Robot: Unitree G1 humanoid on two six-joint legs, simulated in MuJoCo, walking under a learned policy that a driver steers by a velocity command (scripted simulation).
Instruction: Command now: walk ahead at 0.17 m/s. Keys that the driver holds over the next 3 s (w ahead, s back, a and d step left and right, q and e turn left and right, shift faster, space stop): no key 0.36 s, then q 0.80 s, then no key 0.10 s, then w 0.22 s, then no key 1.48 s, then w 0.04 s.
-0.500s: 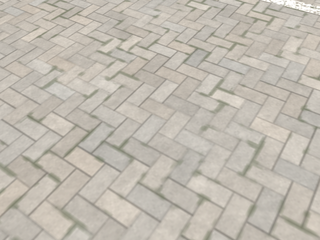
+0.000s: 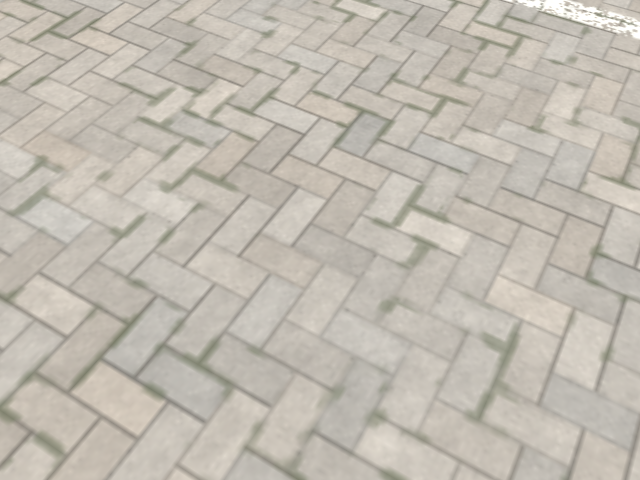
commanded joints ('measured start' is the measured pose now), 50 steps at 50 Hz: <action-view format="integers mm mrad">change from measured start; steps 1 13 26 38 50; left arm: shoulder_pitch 139 -1 60 -220 -187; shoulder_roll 8 51 152 64 115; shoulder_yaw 1 20 70 51 72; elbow -1 10 11 -101 -93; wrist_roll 13 13 10 26 2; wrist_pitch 21 47 65 97 67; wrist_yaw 10 2 58 44 50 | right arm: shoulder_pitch -83 94 -28 110 32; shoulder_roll -123 -62 -84 -282 -199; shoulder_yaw -15 5 -26 -95 -88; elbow -58 24 -53 -141 -221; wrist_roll -2 18 39 -34 39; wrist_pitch -9 53 110 118 92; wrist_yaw -23 -60 -72 -42 -84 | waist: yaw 77 -27 51 -51 0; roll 106 -121 -137 336 157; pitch -102 -93 -166 -70 -97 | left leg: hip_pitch -113 -68 -238 3 194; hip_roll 236 79 50 471 271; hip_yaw -65 -42 -40 -684 -467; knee -82 142 583 -75 -13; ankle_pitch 632 -224 -422 126 52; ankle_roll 156 -53 -84 259 102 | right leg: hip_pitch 221 399 539 -112 -117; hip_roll -12 -95 -293 91 74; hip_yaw -21 139 236 -32 56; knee -209 -699 -672 63 -103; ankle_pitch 137 189 587 -423 5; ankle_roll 22 -135 -277 40 65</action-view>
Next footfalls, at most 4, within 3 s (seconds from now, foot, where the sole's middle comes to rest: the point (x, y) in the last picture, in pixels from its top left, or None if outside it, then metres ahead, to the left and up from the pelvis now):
0.18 right None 0.18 -0.14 -0.78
1.36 right None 0.18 -0.08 -0.78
1.74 left None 0.19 0.22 -0.78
2.04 right None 0.29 0.00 -0.78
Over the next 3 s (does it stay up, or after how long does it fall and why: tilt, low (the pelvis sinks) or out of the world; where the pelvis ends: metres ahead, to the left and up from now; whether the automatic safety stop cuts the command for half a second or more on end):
stays up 0.22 0.09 -0.01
